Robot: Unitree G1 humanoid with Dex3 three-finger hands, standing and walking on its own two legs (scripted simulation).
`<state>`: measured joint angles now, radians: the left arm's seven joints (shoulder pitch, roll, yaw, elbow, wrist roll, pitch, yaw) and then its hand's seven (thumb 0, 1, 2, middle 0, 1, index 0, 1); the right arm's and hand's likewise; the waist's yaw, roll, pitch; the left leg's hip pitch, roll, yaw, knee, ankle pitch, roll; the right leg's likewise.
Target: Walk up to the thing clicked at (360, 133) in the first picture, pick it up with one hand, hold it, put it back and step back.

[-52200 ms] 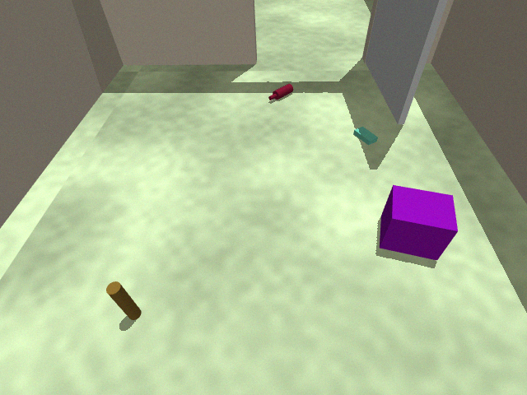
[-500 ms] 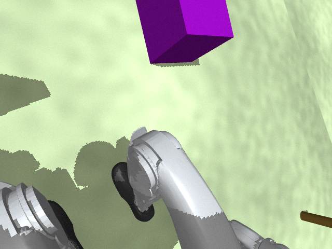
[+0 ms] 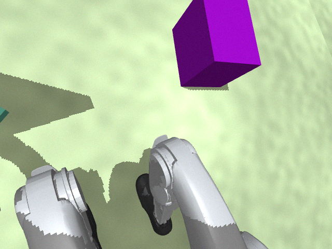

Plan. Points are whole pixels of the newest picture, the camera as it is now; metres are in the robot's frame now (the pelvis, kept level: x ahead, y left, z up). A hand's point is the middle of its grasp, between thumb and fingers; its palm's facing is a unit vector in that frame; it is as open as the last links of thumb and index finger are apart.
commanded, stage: withdraw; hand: left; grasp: from above
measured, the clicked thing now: out of the picture +0.44 +0.37 -0.31
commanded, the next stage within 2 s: home in 0.62 s
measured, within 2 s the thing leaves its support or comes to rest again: neither
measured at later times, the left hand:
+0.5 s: hand out of the picture +0.40 +0.38 -0.11, palm faces -0.50 -0.13 -0.86, open 13.6 cm
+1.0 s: hand out of the picture +0.39 +0.37 -0.13, palm faces -0.30 -0.24 -0.92, open 11.3 cm
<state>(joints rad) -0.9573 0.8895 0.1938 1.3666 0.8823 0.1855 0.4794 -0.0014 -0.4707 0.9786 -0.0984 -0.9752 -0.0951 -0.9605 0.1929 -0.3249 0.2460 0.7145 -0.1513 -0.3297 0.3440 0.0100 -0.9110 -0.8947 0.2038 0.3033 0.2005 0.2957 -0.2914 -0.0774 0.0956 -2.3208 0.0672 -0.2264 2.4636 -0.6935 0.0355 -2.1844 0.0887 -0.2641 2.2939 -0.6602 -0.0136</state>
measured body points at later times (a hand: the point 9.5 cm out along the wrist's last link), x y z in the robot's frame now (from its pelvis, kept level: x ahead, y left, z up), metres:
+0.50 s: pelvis -0.01 -0.01 +0.02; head +0.21 +0.10 +0.40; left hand +0.42 +0.39 -0.06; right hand +0.14 -0.27 -0.08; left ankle +0.07 +0.12 -0.29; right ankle +0.11 -0.09 -0.29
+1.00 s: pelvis +0.00 -0.01 +0.02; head +0.22 +0.09 +0.40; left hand +0.40 +0.38 -0.08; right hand +0.10 -0.25 -0.09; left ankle +0.07 +0.12 -0.29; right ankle +0.11 -0.09 -0.29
